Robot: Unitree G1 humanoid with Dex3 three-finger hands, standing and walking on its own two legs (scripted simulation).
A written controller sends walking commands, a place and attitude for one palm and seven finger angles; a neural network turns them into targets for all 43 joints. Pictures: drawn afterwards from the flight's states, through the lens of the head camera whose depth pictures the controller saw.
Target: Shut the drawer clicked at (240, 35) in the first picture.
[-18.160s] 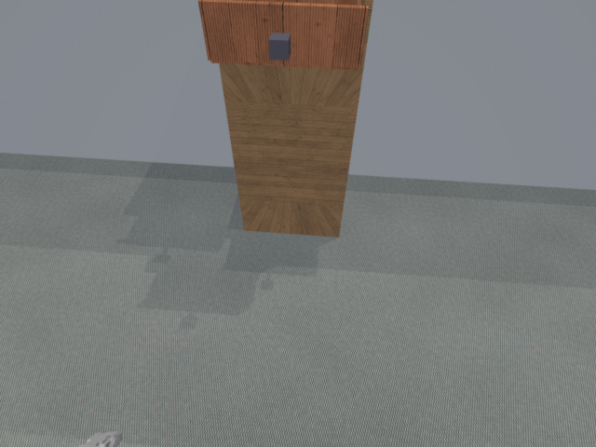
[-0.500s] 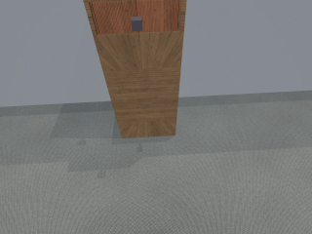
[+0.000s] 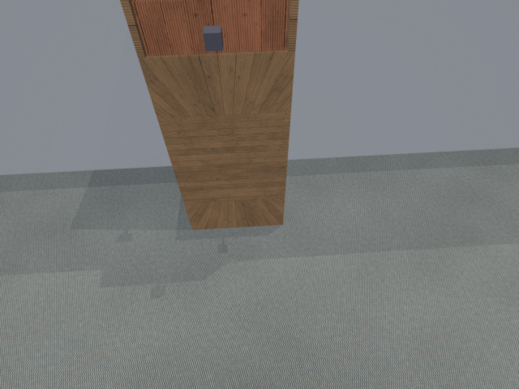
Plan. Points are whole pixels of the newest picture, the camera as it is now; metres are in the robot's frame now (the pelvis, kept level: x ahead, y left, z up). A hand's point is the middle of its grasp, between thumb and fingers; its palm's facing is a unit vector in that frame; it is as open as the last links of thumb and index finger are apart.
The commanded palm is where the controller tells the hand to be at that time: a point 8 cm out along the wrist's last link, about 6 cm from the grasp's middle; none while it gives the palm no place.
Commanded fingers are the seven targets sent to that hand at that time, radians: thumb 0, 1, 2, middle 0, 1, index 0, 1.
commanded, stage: look to check the result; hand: left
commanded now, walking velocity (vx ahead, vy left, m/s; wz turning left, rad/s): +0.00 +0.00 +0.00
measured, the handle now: (213, 34) +0.88 +0.15 +0.14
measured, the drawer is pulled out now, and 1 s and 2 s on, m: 0.00 0.00 0.00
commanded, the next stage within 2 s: stand and wait in 0.36 s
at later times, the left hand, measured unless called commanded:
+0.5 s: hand out of the picture +0.07 +0.21 -0.16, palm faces +0.00 -0.95 -0.32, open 7.4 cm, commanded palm none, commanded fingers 0.00 0.90 0.90 -0.20 -0.30 -0.20 -0.30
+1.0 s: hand out of the picture +0.08 +0.21 -0.16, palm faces -0.01 -0.95 -0.31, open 7.4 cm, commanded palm none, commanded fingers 0.00 0.90 0.90 -0.20 -0.30 -0.20 -0.30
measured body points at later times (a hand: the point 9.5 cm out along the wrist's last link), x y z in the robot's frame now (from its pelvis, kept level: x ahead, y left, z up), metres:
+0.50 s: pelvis +0.02 -0.02 +0.00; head +0.03 -0.03 +0.45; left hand +0.07 +0.26 -0.14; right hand +0.08 -0.29 -0.15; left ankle +0.03 +0.13 -0.75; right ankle -0.03 -0.10 -0.75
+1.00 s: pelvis +0.02 -0.02 +0.00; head +0.03 -0.03 +0.45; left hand +0.08 +0.26 -0.14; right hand +0.06 -0.29 -0.15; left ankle +0.03 +0.13 -0.75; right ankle -0.03 -0.10 -0.75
